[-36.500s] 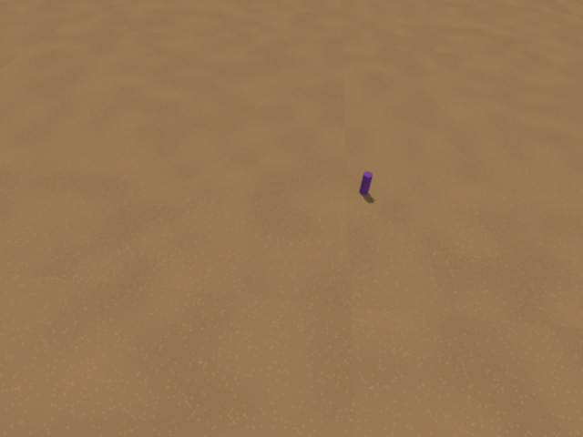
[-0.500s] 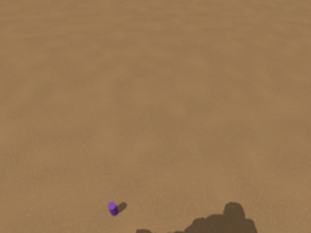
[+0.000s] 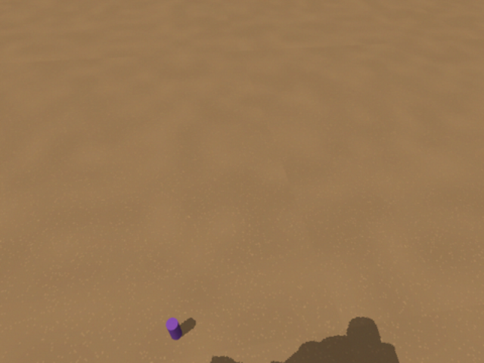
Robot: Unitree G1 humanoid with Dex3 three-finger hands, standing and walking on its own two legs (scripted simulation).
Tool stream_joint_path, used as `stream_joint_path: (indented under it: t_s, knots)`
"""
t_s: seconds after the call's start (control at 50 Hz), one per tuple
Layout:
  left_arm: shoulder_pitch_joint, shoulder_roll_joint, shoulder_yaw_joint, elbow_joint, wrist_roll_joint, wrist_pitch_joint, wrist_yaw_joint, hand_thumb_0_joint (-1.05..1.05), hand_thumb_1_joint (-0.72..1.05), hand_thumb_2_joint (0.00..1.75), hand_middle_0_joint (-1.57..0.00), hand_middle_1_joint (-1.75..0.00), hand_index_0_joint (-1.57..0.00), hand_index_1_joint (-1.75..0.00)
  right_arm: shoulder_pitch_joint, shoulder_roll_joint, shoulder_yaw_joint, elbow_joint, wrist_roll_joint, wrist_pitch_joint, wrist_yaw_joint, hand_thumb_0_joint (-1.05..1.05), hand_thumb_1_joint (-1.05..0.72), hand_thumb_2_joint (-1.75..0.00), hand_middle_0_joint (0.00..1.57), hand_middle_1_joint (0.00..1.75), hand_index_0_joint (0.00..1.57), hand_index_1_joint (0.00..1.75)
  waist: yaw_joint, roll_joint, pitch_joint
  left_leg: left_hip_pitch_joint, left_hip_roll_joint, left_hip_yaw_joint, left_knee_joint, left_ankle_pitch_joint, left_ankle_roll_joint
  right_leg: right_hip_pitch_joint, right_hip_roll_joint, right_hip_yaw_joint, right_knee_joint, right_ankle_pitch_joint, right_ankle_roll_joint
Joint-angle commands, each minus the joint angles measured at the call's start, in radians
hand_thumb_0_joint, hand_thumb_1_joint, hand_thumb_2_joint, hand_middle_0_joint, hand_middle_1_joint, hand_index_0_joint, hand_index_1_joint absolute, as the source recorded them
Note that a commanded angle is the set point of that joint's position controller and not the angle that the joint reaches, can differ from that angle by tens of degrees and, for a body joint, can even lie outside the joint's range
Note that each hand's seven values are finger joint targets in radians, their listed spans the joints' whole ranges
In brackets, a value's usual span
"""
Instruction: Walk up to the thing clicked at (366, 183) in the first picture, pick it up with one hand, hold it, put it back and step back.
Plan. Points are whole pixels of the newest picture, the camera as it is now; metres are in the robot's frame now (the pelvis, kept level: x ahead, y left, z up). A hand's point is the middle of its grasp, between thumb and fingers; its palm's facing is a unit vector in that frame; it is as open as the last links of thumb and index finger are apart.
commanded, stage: stand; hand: left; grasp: from above
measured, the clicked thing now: (174, 329) +0.40 +0.24 -0.72
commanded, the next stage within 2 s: step back in 0.08 s
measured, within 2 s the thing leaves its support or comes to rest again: neither
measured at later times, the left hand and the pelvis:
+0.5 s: hand out of the picture +0.08 +0.31 -0.18, palm faces +0.00 -0.93 -0.36, open 7.4 cm; pelvis -0.07 +0.05 -0.02, yaw +1 degrees
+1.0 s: hand out of the picture -0.06 +0.30 -0.15, palm faces -0.03 -0.91 -0.41, open 7.4 cm; pelvis -0.18 +0.04 -0.02, yaw -3 degrees
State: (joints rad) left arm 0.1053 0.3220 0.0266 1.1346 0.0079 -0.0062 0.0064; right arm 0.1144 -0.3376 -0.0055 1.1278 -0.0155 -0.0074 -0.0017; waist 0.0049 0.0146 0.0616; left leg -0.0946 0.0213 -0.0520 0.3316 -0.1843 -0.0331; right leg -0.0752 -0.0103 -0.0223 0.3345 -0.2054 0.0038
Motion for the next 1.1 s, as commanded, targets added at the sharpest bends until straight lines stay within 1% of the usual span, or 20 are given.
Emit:
stream_joint_path:
  t_s: [0.0, 0.04, 0.06, 0.12, 0.2, 0.26, 0.3, 0.32, 0.34, 0.38, 0.48, 0.6, 0.68, 0.74, 0.76, 0.78, 0.8, 0.88, 1.0, 1.08]
  knots:
    - [-0.034, 0.217, 0.038, -0.056, 0.002, -0.02, 0.009, 0.0, 0.9, 0.9, -0.2, -0.3, -0.2, -0.3, -0.028, -0.203, -0.031, -0.057, 0.003, -0.018, -0.017, 0.0, -0.9, -0.9, 0.2, 0.3, 0.2, 0.3, -0.002, -0.019, -0.061, -0.003, 0.097, -0.055, -0.041, 0.172, 0.045, 0.003, -0.112, 0.077, -0.053, 0.166, -0.016]
    - [-0.032, 0.214, 0.035, -0.054, 0.002, -0.021, 0.008, 0.0, 0.9, 0.9, -0.2, -0.3, -0.2, -0.3, -0.025, -0.207, -0.031, -0.057, 0.003, -0.016, -0.015, 0.0, -0.9, -0.9, 0.2, 0.3, 0.2, 0.3, -0.004, -0.011, -0.045, -0.017, 0.095, -0.055, -0.047, 0.132, 0.046, -0.008, -0.112, 0.081, -0.065, 0.125, -0.015]
    - [-0.046, 0.3, 0.08, -0.074, -0.014, -0.012, 0.013, 0.0, 0.9, 0.9, -0.2, -0.3, -0.2, -0.3, -0.068, -0.264, -0.053, -0.078, 0.013, 0.002, -0.008, 0.0, -0.9, -0.9, 0.2, 0.3, 0.2, 0.3, -0.008, -0.032, 0.064, -0.114, 0.069, -0.06, 0.07, 0.275, 0.068, -0.081, -0.111, 0.1, 0.015, 0.309, -0.029]
    - [-0.016, 0.302, 0.091, -0.118, -0.017, -0.006, 0.02, 0.0, 0.9, 0.9, -0.2, -0.3, -0.2, -0.3, -0.028, -0.226, -0.053, -0.11, 0.029, 0.014, -0.005, 0.0, -0.9, -0.9, 0.2, 0.3, 0.2, 0.3, -0.013, -0.076, -0.034, -0.092, 0.009, 0.0, 0.236, 0.24, 0.063, -0.073, -0.178, 0.15, 0.02, 0.416, -0.111]
    - [-0.118, 0.32, 0.102, -0.211, 0.009, 0.005, 0.022, 0.0, 0.9, 0.9, -0.2, -0.3, -0.2, -0.3, 0.054, -0.225, -0.077, -0.138, 0.016, 0.045, 0.003, 0.0, -0.9, -0.9, 0.2, 0.3, 0.2, 0.3, -0.038, -0.206, -0.113, -0.129, -0.062, 0.006, 0.539, -0.309, 0.069, -0.156, -0.343, 0.254, 0.032, 0.42, -0.252]
    - [-0.164, 0.31, 0.097, -0.259, 0.017, 0.015, 0.022, 0.0, 0.9, 0.9, -0.2, -0.3, -0.2, -0.3, 0.101, -0.227, -0.088, -0.161, 0.019, 0.046, 0.011, 0.0, -0.9, -0.9, 0.2, 0.3, 0.2, 0.3, -0.063, -0.216, -0.118, -0.133, -0.03, -0.011, 0.455, -0.246, 0.083, -0.178, -0.3, 0.186, 0.13, 0.397, -0.206]
    - [-0.13, 0.273, 0.085, -0.272, 0.006, 0.029, 0.02, 0.0, 0.9, 0.9, -0.2, -0.3, -0.2, -0.3, 0.084, -0.241, -0.093, -0.174, 0.011, 0.03, 0.003, 0.0, -0.9, -0.9, 0.2, 0.3, 0.2, 0.3, -0.046, -0.076, -0.109, -0.141, 0.023, -0.025, 0.173, 0.194, 0.081, -0.14, -0.169, 0.093, 0.285, 0.307, -0.111]
    - [-0.123, 0.234, 0.076, -0.287, -0.007, 0.035, 0.022, 0.0, 0.9, 0.9, -0.2, -0.3, -0.2, -0.3, 0.053, -0.294, -0.106, -0.192, -0.004, 0.025, -0.002, 0.0, -0.9, -0.9, 0.2, 0.3, 0.2, 0.3, -0.039, 0.096, -0.099, -0.123, 0.138, -0.195, 0.094, 0.443, 0.124, -0.217, -0.024, 0.037, 0.448, 0.16, -0.054]
    - [-0.112, 0.202, 0.074, -0.296, -0.01, 0.044, 0.029, 0.0, 0.9, 0.9, -0.2, -0.3, -0.2, -0.3, 0.07, -0.328, -0.114, -0.2, -0.014, 0.019, -0.006, 0.0, -0.9, -0.9, 0.2, 0.3, 0.2, 0.3, -0.041, 0.179, -0.087, 0.01, 0.225, -0.339, 0.06, 0.629, 0.171, -0.397, 0.109, 0.076, 0.561, -0.308, -0.041]
    - [-0.041, 0.201, 0.074, -0.286, -0.005, 0.057, 0.037, 0.0, 0.9, 0.9, -0.2, -0.3, -0.2, -0.3, 0.082, -0.34, -0.113, -0.216, -0.014, 0.011, -0.013, 0.0, -0.9, -0.9, 0.2, 0.3, 0.2, 0.3, -0.033, 0.125, -0.128, 0.027, 0.296, -0.332, 0.114, 0.793, 0.243, -0.406, 0.111, 0.181, 0.748, -0.465, -0.04]
    - [0.028, 0.243, 0.083, -0.278, -0.009, 0.056, 0.038, 0.0, 0.9, 0.9, -0.2, -0.3, -0.2, -0.3, -0.02, -0.267, -0.102, -0.286, -0.017, 0.013, -0.038, 0.0, -0.9, -0.9, 0.2, 0.3, 0.2, 0.3, 0.016, 0.128, -0.149, 0.083, 0.209, -0.178, 0.166, 0.602, 0.25, -0.452, 0.1, 0.208, 0.864, -0.299, -0.022]
    - [-0.004, 0.235, 0.092, -0.324, 0.002, 0.036, 0.028, 0.0, 0.9, 0.9, -0.2, -0.3, -0.2, -0.3, 0.069, -0.273, -0.11, -0.301, -0.006, 0.017, -0.039, 0.0, -0.9, -0.9, 0.2, 0.3, 0.2, 0.3, -0.049, 0.093, -0.113, 0.12, 0.244, -0.187, 0.185, 0.541, 0.295, -0.403, 0.06, 0.143, 0.595, -0.306, 0.02]
    - [0.05, 0.226, 0.1, -0.307, 0.009, 0.028, 0.017, 0.0, 0.9, 0.9, -0.2, -0.3, -0.2, -0.3, 0.026, -0.295, -0.111, -0.322, -0.002, 0.026, -0.03, 0.0, -0.9, -0.9, 0.2, 0.3, 0.2, 0.3, -0.028, 0.123, -0.115, -0.021, 0.218, -0.163, 0.192, 0.325, 0.248, -0.234, 0.035, 0.065, 0.341, -0.217, -0.008]
    - [0.147, 0.242, 0.11, -0.269, 0.024, 0.016, 0.016, 0.0, 0.9, 0.9, -0.2, -0.3, -0.2, -0.3, -0.026, -0.268, -0.098, -0.332, 0.016, 0.035, -0.022, 0.0, -0.9, -0.9, 0.2, 0.3, 0.2, 0.3, 0.019, 0.052, -0.149, -0.189, 0.157, -0.115, 0.284, 0.124, 0.162, -0.026, -0.004, 0.1, 0.095, 0.058, -0.053]
    - [0.142, 0.303, 0.124, -0.286, 0.033, 0.008, 0.016, 0.0, 0.9, 0.9, -0.2, -0.3, -0.2, -0.3, -0.032, -0.242, -0.088, -0.346, 0.026, 0.034, -0.019, 0.0, -0.9, -0.9, 0.2, 0.3, 0.2, 0.3, 0.017, -0.108, -0.144, -0.321, 0.05, -0.053, 0.41, -0.014, 0.102, -0.002, -0.145, 0.321, 0.075, 0.147, -0.113]
    - [0.087, 0.382, 0.137, -0.313, 0.02, 0.014, 0.011, 0.0, 0.9, 0.9, -0.2, -0.3, -0.2, -0.3, -0.057, -0.216, -0.088, -0.353, 0.025, 0.038, -0.024, 0.0, -0.9, -0.9, 0.2, 0.3, 0.2, 0.3, 0.041, -0.286, -0.067, -0.37, -0.122, 0.028, 0.61, -0.359, 0.05, -0.155, -0.333, 0.536, -0.013, 0.185, -0.282]
    - [0.005, 0.408, 0.141, -0.363, 0.034, 0.01, 0.014, 0.0, 0.9, 0.9, -0.2, -0.3, -0.2, -0.3, -0.022, -0.246, -0.102, -0.331, 0.017, 0.046, -0.032, 0.0, -0.9, -0.9, 0.2, 0.3, 0.2, 0.3, 0.032, -0.293, -0.018, -0.288, -0.11, -0.078, 0.822, -0.464, 0.032, -0.335, -0.422, 0.636, -0.04, 0.188, -0.357]
    - [-0.065, 0.277, 0.117, -0.395, 0.022, 0.011, 0.022, 0.0, 0.9, 0.9, -0.2, -0.3, -0.2, -0.3, 0.065, -0.23, -0.088, -0.279, 0.024, 0.04, -0.023, 0.0, -0.9, -0.9, 0.2, 0.3, 0.2, 0.3, -0.029, -0.147, -0.004, -0.355, -0.164, -0.119, 0.888, -0.304, 0.029, -0.239, -0.196, 0.276, 0.045, 0.271, -0.21]
    - [0.061, 0.257, 0.112, -0.407, 0.031, 0.023, 0.031, 0.0, 0.9, 0.9, -0.2, -0.3, -0.2, -0.3, 0.053, -0.22, -0.074, -0.322, 0.016, 0.021, -0.032, 0.0, -0.9, -0.9, 0.2, 0.3, 0.2, 0.3, 0.047, -0.188, -0.129, -0.391, -0.075, -0.041, 0.518, -0.355, 0.005, 0.099, -0.215, 0.255, 0.157, 0.427, -0.221]
    - [0.029, 0.294, 0.109, -0.428, 0.01, 0.047, 0.02, 0.0, 0.9, 0.9, -0.2, -0.3, -0.2, -0.3, 0.155, -0.22, -0.092, -0.286, -0.003, 0.014, -0.026, 0.0, -0.9, -0.9, 0.2, 0.3, 0.2, 0.3, -0.007, -0.218, -0.158, -0.156, -0.06, 0.05, 0.138, -0.116, 0.037, -0.037, -0.184, 0.214, 0.259, 0.365, -0.169]
